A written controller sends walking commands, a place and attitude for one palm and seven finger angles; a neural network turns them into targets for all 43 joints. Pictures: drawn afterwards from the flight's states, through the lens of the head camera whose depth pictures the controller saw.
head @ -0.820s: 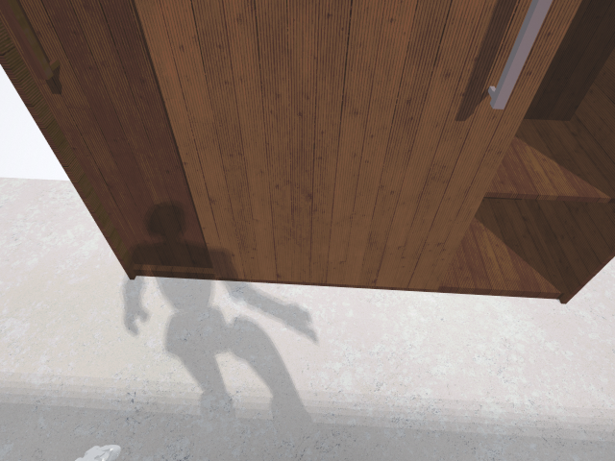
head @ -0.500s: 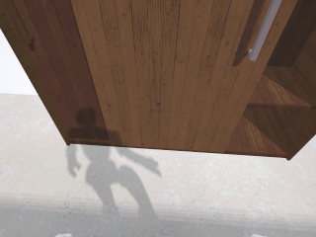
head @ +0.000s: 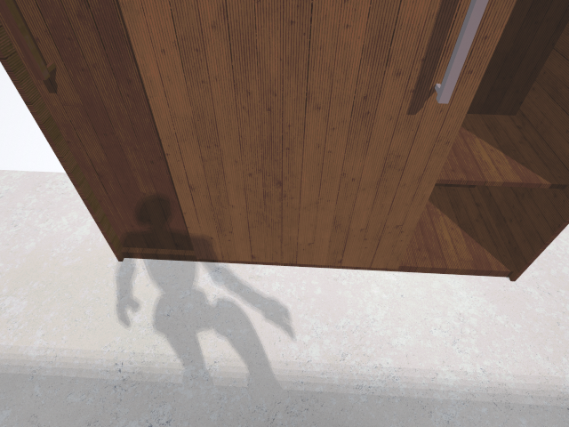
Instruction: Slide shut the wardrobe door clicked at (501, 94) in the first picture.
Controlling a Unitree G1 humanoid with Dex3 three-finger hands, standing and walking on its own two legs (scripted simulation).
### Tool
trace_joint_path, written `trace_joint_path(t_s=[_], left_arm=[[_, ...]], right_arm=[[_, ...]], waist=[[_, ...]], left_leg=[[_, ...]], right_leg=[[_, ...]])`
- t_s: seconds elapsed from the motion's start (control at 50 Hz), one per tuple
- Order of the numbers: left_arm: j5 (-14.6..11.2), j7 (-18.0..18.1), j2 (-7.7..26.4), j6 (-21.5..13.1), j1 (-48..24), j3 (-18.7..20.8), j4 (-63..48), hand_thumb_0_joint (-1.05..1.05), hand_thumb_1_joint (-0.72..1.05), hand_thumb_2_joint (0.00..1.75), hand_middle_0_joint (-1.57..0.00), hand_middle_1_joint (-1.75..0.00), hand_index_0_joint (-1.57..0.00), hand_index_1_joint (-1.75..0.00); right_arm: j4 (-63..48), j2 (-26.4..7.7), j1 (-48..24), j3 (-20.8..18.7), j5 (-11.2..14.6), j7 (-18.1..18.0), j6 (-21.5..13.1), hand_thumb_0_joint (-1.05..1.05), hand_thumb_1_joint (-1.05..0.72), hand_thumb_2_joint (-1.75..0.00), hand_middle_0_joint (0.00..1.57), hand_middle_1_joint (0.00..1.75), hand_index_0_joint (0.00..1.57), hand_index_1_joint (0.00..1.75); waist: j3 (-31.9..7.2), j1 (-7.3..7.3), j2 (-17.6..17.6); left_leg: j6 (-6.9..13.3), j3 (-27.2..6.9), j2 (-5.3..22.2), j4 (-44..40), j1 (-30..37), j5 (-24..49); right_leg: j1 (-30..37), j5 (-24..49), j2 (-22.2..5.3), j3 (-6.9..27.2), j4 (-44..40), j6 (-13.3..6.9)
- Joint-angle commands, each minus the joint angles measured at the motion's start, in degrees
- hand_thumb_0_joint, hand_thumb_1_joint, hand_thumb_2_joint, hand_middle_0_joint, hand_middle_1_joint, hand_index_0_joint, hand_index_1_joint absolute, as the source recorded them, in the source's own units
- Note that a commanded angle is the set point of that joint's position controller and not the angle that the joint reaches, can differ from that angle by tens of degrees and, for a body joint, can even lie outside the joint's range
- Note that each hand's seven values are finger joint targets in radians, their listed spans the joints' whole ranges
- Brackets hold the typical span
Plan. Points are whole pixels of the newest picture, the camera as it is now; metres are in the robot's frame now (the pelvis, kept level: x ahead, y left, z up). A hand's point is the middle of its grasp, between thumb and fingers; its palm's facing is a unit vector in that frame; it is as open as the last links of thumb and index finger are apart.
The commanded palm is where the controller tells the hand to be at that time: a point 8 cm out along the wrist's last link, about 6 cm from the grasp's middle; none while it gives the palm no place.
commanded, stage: stand and wait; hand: left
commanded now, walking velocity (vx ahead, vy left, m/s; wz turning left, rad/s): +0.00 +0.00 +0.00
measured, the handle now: (463, 29) +0.84 -0.33 +0.22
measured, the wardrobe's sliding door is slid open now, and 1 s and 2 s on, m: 0.49 0.49 0.49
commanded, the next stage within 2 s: look at it before walking up in 0.14 s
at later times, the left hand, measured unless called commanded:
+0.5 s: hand out of the picture +0.08 +0.25 -0.15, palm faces -0.03 -0.94 -0.34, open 7.4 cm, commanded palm none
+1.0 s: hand out of the picture +0.08 +0.24 -0.16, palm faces -0.06 -0.94 -0.33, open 7.4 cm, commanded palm none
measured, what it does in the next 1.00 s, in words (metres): stands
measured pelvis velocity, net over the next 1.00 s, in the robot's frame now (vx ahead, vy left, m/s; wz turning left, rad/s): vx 0.00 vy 0.00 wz -0.06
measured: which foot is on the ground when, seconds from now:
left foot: down 0.00-1.00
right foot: down 0.00-1.00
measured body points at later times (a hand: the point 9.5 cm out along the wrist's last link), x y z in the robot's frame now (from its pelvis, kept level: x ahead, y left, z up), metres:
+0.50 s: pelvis +0.00 +0.00 +0.00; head +0.00 +0.00 +0.45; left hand +0.08 +0.29 -0.13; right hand +0.08 -0.30 -0.13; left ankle +0.01 +0.13 -0.75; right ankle +0.01 -0.12 -0.75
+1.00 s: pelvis +0.00 +0.00 +0.00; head +0.01 +0.00 +0.45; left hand +0.08 +0.29 -0.14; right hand +0.08 -0.29 -0.14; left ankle +0.01 +0.13 -0.75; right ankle +0.01 -0.12 -0.75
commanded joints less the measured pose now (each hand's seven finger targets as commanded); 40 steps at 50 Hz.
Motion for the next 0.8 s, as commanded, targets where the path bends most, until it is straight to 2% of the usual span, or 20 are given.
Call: trace_joint_path(t_s=[0.0,0.38,0.56,0.78], left_arm=[[-0.15,0.84,11.65,-1.08,-2.91,2.75,-3.94,0.0,0.9,0.9,-0.2,-0.3,-0.2,-0.3],[-0.09,0.95,11.33,-1.34,-2.73,2.8,-3.7,0.0,0.9,0.9,-0.2,-0.3,-0.2,-0.3],[-0.07,0.88,11.54,-1.27,-2.77,2.76,-3.72,0.0,0.9,0.9,-0.2,-0.3,-0.2,-0.3],[-0.12,0.91,11.56,-1.37,-2.63,2.78,-3.61,0.0,0.9,0.9,-0.2,-0.3,-0.2,-0.3]], right_arm=[[-3.58,-11.63,-3.18,-2.38,0.15,-0.52,-1.41,0.0,-0.9,-0.9,0.2,0.3,0.2,0.3],[-3.49,-11.38,-3.18,-2.45,0.28,-0.62,-1.58,0.0,-0.9,-0.9,0.2,0.3,0.2,0.3],[-3.64,-11.48,-3.42,-2.36,0.3,-0.59,-1.44,0.0,-0.9,-0.9,0.2,0.3,0.2,0.3],[-3.55,-11.65,-3.7,-2.26,0.32,-0.67,-1.6,0.0,-0.9,-0.9,0.2,0.3,0.2,0.3]], waist=[[-1.17,0.04,-0.53],[-2.79,-0.02,-0.77],[-2.14,-0.04,-0.2],[-3.53,0.06,-0.1]], left_leg=[[2.11,-5.84,5.7,-4.3,-1.73,1.24],[2.0,-5.57,6.16,-3.77,0.1,5.87],[1.91,-5.67,6.16,-4.33,-0.04,4.88],[1.91,-5.5,6.37,-4.2,1.22,8.0]], right_leg=[[-1.39,-0.85,-6.72,6.86,-5.13,-1.65],[-0.23,5.35,-6.92,6.33,-4.55,-1.67],[-0.34,4.17,-6.76,6.39,-5.23,-1.66],[1.11,8.08,-7.01,5.94,-4.77,-1.6]])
